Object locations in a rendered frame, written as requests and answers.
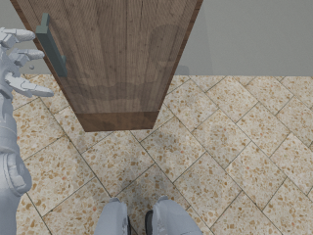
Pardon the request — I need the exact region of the cupboard door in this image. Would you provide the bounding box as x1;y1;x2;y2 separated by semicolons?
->
17;0;198;114

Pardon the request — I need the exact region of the robot left upper arm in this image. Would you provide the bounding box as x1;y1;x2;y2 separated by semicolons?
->
0;153;32;235

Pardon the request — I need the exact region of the robot right thigh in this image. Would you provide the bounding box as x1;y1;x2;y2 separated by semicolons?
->
153;199;203;235

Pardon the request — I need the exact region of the robot thigh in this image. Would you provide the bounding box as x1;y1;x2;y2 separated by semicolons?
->
93;201;128;235
153;199;203;235

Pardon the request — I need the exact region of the robot left thigh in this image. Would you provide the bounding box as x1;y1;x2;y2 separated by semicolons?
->
93;201;128;235

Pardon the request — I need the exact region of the left robot hand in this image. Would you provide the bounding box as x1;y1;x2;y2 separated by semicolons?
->
0;27;54;98

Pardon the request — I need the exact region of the handle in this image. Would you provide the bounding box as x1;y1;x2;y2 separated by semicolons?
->
35;13;67;77

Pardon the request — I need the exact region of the robot left forearm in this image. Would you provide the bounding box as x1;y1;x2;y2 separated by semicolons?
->
0;84;21;155

